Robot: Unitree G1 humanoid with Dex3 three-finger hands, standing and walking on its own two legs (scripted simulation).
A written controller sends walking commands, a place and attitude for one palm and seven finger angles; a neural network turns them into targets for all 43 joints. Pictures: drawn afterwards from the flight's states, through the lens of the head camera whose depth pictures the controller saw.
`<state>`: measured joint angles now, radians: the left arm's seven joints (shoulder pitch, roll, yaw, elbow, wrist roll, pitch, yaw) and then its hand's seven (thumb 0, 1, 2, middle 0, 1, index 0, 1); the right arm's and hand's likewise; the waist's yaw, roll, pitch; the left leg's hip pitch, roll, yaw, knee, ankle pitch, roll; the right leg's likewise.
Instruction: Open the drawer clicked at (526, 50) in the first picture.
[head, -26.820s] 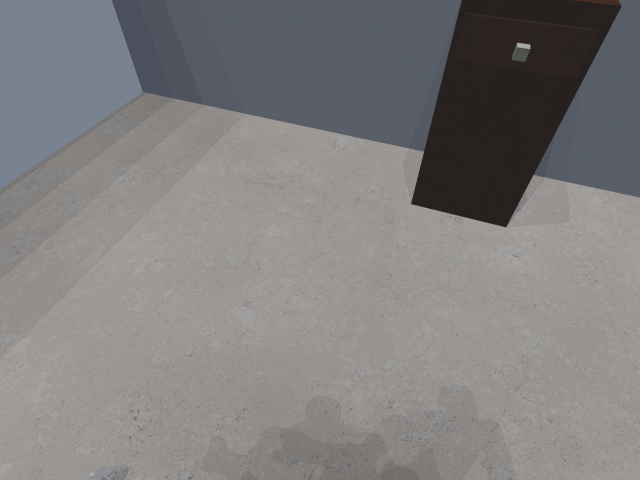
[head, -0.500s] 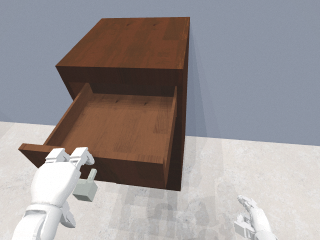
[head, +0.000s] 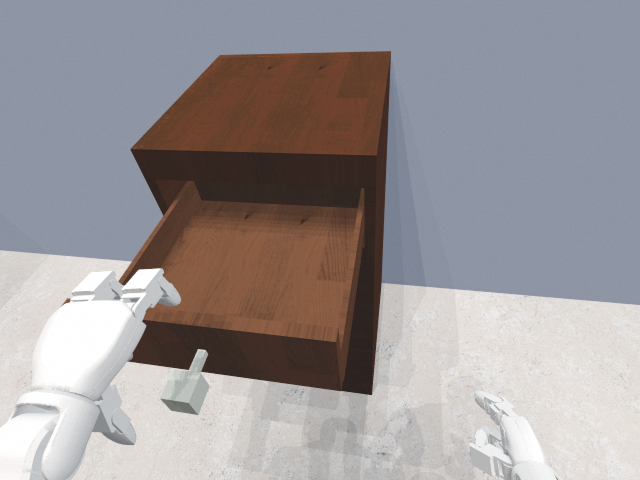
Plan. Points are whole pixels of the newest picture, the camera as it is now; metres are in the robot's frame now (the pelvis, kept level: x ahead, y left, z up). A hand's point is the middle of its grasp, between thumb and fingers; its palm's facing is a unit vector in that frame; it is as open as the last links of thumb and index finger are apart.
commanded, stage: lift the hand off the handle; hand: left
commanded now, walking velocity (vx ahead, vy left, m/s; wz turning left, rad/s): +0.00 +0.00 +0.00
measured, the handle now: (191, 377) +0.23 +0.23 -0.01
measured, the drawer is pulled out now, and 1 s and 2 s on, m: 0.30 0.30 0.30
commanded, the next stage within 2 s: draw the hand back to the body in 0.26 s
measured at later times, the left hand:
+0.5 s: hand (126, 350) +0.19 +0.23 +0.14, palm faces +0.09 -0.10 -0.99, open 13.9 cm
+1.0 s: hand (116, 360) +0.18 +0.24 +0.14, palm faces +0.08 -0.22 -0.97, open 13.8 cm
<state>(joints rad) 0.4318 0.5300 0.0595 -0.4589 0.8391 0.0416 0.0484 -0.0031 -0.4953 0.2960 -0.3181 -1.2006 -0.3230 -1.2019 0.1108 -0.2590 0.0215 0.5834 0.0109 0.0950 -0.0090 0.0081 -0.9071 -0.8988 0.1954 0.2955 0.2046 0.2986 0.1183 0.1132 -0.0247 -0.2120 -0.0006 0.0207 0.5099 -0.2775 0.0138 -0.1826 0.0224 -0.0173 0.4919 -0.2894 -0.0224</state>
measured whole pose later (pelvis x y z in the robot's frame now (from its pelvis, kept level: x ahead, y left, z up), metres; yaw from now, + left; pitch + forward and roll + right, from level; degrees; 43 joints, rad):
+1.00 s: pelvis +0.00 +0.00 +0.00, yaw +0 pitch -2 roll -1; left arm 0.50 0.59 0.18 -0.50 0.60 -0.05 0.00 0.00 -0.49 0.30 -0.32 -1.20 -0.32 -1.20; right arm 0.13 -0.27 0.01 0.55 0.03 0.06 -0.01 0.01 -0.91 -0.90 0.19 0.30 0.20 0.30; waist 0.10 0.12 0.00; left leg -0.22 0.01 0.01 0.52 -0.28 0.01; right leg -0.18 0.03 -0.03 0.48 -0.28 -0.03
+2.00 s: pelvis +0.01 -0.02 +0.00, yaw +1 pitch -3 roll +0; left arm 0.55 0.33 0.29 -0.47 -0.08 -0.11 0.10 0.01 0.85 0.88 -0.21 -0.33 -0.22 -0.33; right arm 0.18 -0.21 0.00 0.62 0.02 -0.10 -0.07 0.01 -0.91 -0.90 0.20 0.30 0.21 0.30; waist 0.06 0.08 0.01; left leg -0.12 0.02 0.00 0.43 -0.26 -0.01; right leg -0.08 0.04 -0.04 0.41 -0.27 -0.05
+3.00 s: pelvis -0.09 +0.02 -0.01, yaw -1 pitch +1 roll -2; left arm 0.61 0.41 0.42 -0.64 -0.03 -0.22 0.16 0.01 0.88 0.89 -0.21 -0.30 -0.22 -0.30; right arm 0.22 -0.18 0.00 0.56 0.00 -0.12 -0.05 0.01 -0.90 -0.90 0.20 0.30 0.21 0.30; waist -0.01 0.00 0.04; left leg -0.44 0.01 0.03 0.60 -0.17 0.05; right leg -0.42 0.04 0.00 0.82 -0.42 0.01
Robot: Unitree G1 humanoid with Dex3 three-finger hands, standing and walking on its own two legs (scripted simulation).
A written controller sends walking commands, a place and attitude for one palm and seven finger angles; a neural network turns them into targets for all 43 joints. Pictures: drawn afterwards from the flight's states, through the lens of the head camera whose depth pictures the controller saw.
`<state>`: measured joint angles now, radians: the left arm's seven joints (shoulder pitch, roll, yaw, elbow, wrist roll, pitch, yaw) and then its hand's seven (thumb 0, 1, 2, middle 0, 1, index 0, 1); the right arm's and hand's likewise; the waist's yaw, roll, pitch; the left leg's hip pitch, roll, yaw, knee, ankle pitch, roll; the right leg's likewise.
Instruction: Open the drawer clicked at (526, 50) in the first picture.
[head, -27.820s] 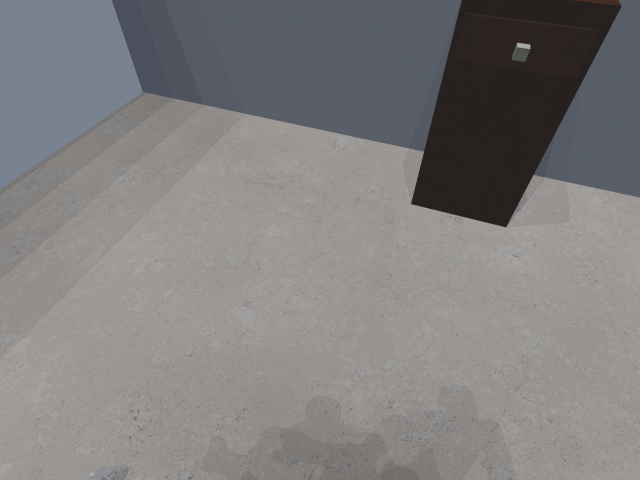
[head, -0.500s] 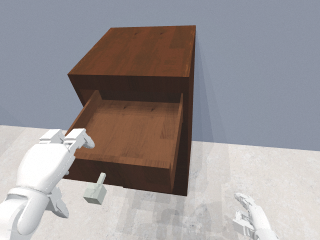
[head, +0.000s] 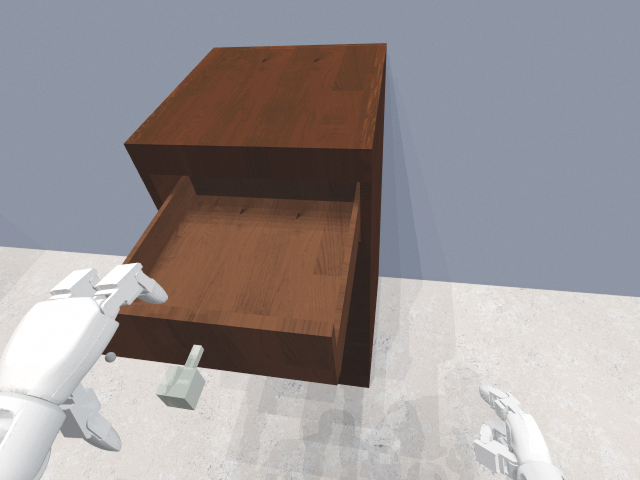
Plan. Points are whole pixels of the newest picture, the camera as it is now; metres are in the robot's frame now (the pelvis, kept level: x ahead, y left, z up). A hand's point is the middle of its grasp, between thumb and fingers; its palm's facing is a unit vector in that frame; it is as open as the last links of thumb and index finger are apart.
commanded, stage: draw the hand back to the body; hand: left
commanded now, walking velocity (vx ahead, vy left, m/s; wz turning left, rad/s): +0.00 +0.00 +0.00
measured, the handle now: (187, 373) +0.24 +0.23 -0.01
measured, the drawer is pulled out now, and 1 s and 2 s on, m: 0.30 0.30 0.30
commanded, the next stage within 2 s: step back with the hand held close in 0.96 s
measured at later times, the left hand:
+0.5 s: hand (127, 321) +0.21 +0.22 +0.17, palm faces +0.35 -0.84 -0.42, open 11.0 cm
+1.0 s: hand (115, 339) +0.19 +0.23 +0.16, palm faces +0.40 -0.82 -0.40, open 7.5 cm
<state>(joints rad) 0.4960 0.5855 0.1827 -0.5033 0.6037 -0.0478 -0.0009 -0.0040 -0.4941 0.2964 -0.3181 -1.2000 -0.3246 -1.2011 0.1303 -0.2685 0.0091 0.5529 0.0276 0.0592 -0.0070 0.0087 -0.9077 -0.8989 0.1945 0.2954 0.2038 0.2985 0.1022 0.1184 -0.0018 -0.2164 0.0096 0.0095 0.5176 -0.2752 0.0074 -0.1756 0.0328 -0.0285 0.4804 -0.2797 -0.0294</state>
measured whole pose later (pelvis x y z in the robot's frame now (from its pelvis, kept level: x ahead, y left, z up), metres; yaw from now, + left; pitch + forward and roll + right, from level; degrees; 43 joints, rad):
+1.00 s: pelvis +0.02 -0.01 +0.00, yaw +0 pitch -3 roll +0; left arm 0.55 0.33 0.29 -0.47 -0.08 -0.11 0.10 0.01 0.85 0.88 -0.21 -0.33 -0.22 -0.33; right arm 0.18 -0.21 0.00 0.62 0.02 -0.10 -0.07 0.01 -0.91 -0.90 0.20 0.30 0.21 0.30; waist 0.06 0.08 0.01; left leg -0.12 0.02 0.00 0.43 -0.26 -0.01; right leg -0.08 0.04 -0.04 0.41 -0.27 -0.05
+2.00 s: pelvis -0.09 +0.03 -0.01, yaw -1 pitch +1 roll -2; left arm 0.61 0.41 0.42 -0.64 -0.03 -0.22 0.16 0.01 0.88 0.89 -0.21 -0.30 -0.22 -0.30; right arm 0.22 -0.18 0.00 0.56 0.00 -0.12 -0.05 0.01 -0.90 -0.90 0.20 0.30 0.21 0.30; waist -0.01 0.00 0.04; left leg -0.44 0.01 0.03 0.60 -0.17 0.05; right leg -0.42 0.04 0.00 0.82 -0.42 0.01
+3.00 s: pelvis -0.29 -0.01 +0.00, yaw -1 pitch -2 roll +1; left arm 0.65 0.41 0.36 -0.59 -0.02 -0.18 0.16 0.01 0.88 0.89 -0.21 -0.30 -0.21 -0.30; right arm 0.28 -0.23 -0.03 0.61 0.01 -0.12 -0.06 0.01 -0.91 -0.90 0.19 0.30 0.20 0.30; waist -0.03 -0.02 -0.01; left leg -0.22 0.02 0.04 0.53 -0.27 0.00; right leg -0.30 -0.01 -0.07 0.58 -0.30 -0.01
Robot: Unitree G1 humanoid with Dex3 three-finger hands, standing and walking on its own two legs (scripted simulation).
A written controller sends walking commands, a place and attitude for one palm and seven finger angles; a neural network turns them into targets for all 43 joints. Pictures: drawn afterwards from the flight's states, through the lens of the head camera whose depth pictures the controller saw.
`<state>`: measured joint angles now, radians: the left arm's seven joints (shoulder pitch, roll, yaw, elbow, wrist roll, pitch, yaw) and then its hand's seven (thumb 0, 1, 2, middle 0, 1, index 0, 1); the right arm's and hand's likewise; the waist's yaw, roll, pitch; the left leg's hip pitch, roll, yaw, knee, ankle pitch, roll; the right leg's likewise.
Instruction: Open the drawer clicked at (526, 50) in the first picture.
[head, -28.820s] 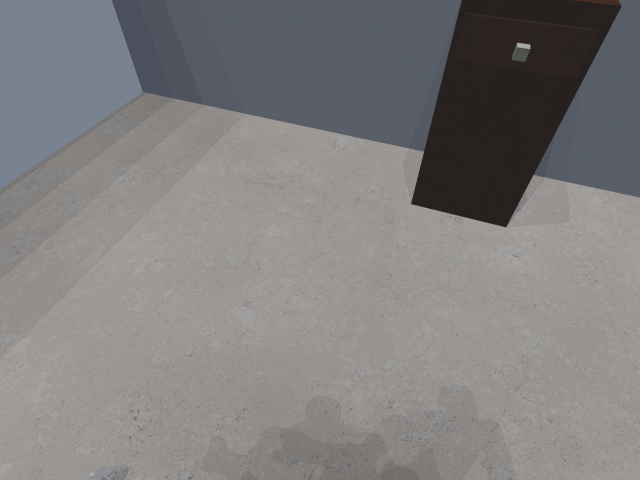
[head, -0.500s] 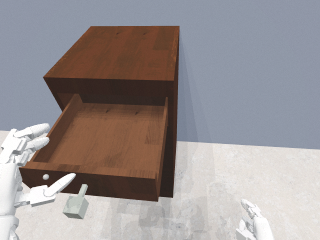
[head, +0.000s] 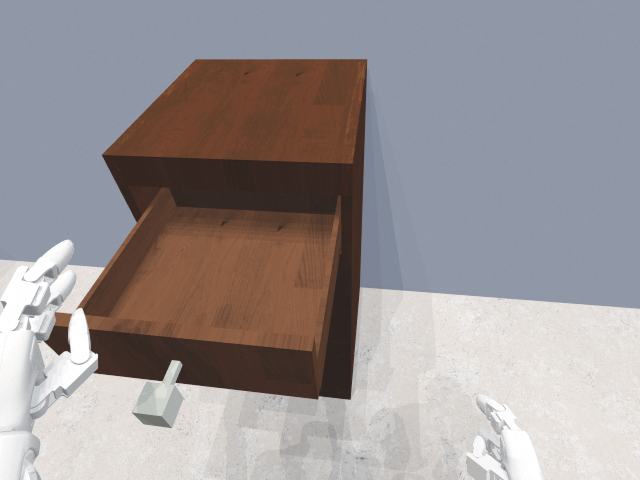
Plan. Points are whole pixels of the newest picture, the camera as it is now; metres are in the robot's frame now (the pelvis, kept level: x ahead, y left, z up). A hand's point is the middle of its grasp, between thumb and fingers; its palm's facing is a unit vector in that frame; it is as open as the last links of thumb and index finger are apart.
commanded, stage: step back with the hand held close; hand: left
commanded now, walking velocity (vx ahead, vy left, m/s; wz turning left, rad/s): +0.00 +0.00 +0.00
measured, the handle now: (165, 389) +0.22 +0.24 -0.01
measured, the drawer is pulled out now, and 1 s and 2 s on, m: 0.30 0.30 0.30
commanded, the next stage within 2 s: stop stepping back and stand still in 1.32 s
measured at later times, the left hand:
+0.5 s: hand (68, 373) +0.16 +0.26 +0.15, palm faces +0.25 -0.81 -0.53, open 7.4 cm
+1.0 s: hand out of the picture +0.10 +0.28 +0.17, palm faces +0.36 -0.81 -0.47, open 7.4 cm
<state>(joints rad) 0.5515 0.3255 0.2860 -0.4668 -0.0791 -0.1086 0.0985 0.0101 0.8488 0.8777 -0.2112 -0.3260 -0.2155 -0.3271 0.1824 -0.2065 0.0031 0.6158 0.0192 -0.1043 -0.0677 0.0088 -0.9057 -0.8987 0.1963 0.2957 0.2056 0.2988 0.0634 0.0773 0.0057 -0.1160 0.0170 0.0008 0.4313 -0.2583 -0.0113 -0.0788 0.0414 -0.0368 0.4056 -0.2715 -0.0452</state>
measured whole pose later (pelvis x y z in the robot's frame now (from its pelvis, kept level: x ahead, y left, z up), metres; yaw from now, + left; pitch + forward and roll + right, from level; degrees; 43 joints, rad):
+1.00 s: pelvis -0.10 +0.04 -0.02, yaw -2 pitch +1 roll -2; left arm 0.61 0.41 0.42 -0.64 -0.03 -0.22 0.16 0.01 0.88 0.89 -0.21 -0.30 -0.22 -0.30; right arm 0.22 -0.18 0.00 0.56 0.00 -0.12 -0.05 0.01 -0.90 -0.90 0.20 0.30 0.21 0.30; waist -0.01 0.00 0.04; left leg -0.44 0.01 0.03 0.60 -0.17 0.05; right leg -0.42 0.04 0.00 0.82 -0.42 0.01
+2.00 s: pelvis -0.31 +0.00 -0.01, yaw -2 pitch -2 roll +1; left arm 0.65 0.41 0.36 -0.59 -0.02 -0.18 0.16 0.01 0.88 0.89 -0.21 -0.30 -0.21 -0.30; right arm 0.28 -0.23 -0.03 0.61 0.01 -0.12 -0.06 0.01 -0.91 -0.90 0.19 0.30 0.20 0.30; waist -0.03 -0.02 -0.01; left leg -0.22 0.02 0.04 0.53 -0.27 0.00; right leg -0.30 -0.01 -0.07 0.58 -0.30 -0.01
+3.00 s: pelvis -0.32 +0.00 +0.00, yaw +1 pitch -2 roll +0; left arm 0.31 0.15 0.01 1.13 0.01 0.02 0.03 0.00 0.91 0.89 -0.20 -0.30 -0.20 -0.30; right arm 0.33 -0.12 -0.01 1.10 -0.01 0.01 -0.03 0.00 -0.91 -0.90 0.19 0.30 0.20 0.30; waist 0.00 0.03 0.06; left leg -0.21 0.00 -0.01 0.45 -0.20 0.00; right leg -0.20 0.03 0.03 0.44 -0.20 -0.01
